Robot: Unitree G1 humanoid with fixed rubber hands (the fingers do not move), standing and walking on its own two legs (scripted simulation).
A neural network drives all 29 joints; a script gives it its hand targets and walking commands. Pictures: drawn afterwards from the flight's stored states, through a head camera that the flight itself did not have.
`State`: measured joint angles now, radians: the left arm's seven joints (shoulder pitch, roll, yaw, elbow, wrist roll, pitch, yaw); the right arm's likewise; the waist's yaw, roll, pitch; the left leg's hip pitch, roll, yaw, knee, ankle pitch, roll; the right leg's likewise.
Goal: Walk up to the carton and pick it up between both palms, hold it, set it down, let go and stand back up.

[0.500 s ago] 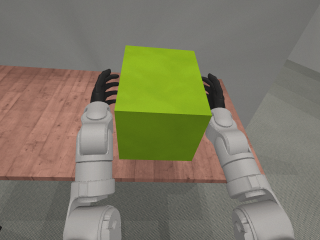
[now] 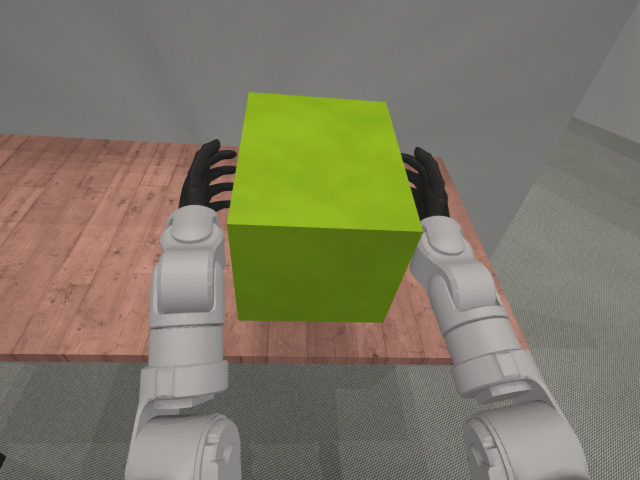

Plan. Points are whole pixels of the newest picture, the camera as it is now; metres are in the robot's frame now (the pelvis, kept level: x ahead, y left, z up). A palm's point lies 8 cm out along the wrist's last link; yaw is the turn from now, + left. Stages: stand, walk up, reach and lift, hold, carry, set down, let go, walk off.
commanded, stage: hold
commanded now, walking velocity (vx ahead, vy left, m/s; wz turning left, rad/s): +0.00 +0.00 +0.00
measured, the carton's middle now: (315, 206) +0.39 +0.01 +0.16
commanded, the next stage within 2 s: none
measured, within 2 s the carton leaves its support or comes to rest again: neither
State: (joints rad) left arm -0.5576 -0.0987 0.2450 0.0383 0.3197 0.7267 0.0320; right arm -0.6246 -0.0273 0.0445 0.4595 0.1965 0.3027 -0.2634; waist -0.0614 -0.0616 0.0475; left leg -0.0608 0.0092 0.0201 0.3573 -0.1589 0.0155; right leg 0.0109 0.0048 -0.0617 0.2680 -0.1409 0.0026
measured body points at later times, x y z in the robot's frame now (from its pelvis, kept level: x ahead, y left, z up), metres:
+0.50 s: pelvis -0.01 +0.00 +0.00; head -0.05 +0.04 +0.45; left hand +0.37 +0.15 +0.18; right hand +0.37 -0.12 +0.18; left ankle +0.03 +0.10 -0.75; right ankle +0.01 -0.12 -0.75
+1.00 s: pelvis +0.00 +0.00 +0.00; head -0.04 +0.04 +0.45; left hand +0.37 +0.15 +0.18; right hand +0.38 -0.12 +0.18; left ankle +0.03 +0.10 -0.75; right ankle +0.01 -0.12 -0.75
